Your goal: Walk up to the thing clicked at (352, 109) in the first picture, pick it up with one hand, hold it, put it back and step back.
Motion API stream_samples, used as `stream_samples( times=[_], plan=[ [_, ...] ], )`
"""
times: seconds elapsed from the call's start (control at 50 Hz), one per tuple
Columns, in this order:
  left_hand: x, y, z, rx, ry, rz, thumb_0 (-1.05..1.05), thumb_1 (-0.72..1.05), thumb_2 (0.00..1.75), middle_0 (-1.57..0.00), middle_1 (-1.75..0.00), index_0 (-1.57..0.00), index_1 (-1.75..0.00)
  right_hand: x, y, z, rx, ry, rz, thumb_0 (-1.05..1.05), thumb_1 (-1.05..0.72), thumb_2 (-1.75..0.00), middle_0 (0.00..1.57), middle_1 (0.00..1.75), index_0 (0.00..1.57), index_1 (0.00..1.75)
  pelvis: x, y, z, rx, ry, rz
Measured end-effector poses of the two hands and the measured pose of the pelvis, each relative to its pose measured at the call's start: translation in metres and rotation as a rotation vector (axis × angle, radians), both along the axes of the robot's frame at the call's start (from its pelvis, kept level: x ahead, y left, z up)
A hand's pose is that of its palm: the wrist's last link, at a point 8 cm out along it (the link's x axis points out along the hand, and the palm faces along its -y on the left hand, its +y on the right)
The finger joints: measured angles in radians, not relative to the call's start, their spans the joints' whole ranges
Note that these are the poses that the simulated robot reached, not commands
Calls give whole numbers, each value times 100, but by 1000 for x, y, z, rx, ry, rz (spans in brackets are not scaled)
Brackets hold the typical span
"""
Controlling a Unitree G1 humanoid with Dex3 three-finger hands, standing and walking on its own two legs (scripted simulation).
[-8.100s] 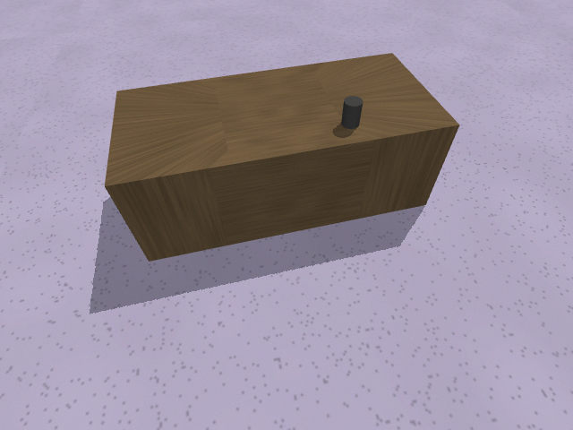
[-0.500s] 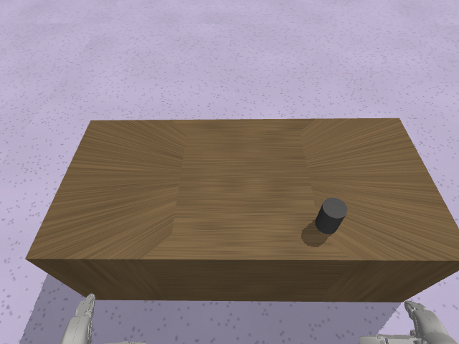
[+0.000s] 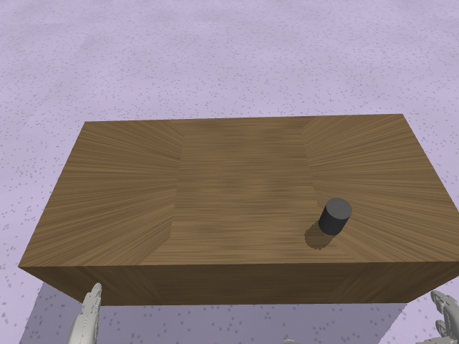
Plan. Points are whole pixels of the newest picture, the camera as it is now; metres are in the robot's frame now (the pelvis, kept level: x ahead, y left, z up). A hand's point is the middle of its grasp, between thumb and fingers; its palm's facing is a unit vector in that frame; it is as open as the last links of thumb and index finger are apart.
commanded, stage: go down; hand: right
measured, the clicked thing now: (334, 217) +0.47 -0.27 -0.24
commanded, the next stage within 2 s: none
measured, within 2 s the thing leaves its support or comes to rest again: neither
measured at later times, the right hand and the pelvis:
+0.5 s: hand (438, 338) +0.15 -0.32 -0.07, palm faces +0.15 +0.94 -0.30, open 17.6 cm; pelvis -0.01 -0.01 -0.01, yaw +0 degrees
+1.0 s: hand out of the picture +0.28 -0.39 +0.00, palm faces +0.28 +0.94 -0.17, open 17.5 cm; pelvis -0.03 -0.01 -0.02, yaw +1 degrees
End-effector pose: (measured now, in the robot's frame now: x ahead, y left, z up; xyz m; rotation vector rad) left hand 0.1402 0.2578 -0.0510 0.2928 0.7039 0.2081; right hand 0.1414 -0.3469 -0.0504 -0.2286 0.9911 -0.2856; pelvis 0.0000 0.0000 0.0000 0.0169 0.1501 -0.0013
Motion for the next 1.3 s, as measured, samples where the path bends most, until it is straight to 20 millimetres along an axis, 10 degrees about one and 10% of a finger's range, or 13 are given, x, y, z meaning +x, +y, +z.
stream_samples(
  times=[0.6, 0.98, 1.3],
  plan=[
    [-16, -21, 10, 16, -85, -16, -1, -54, 6, -5, -4, -5, -5, -11, -26, 16, -2, -122, -14, -1, 56, -5, 5, 7, 5, 6, -15, -13, -13, 17, 16, -5],
    [-39, -15, -1, 58, -61, -10, -1, -53, 5, -5, -4, -5, -5, 98, -87, 72, 47, -460, -35, -1, 54, -5, 5, 6, 5, 6, -28, -9, -16, 22, 50, 4],
    [-26, -8, 3, 136, -2, -27, -1, -54, 6, -6, -5, -6, -6, 128, -116, 84, 60, -627, -46, -1, 58, -4, 4, 6, 5, 6, -20, -12, -14, 33, 89, 9]
  ],
)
